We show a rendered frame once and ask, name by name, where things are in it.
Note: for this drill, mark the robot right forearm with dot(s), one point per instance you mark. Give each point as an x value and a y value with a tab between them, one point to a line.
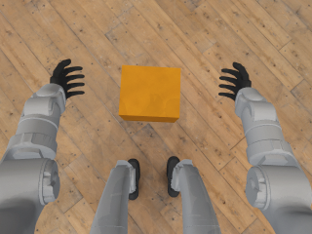
263	132

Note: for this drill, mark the left robot thigh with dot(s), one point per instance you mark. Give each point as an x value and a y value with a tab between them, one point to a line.
112	211

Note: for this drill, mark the carton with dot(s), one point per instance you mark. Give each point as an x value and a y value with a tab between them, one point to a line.
149	93

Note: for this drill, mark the robot left forearm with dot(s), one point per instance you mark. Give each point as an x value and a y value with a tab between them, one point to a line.
38	125

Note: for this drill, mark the right robot hand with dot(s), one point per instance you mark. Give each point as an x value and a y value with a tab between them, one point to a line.
242	81

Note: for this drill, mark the left robot hand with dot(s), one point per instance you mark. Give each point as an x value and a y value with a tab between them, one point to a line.
59	77

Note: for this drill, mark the left robot upper arm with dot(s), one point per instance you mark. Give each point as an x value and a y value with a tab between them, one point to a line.
26	186

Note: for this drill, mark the robot right foot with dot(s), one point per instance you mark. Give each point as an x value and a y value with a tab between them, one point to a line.
170	168

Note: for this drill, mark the right robot upper arm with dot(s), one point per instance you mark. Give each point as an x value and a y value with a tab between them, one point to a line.
283	195

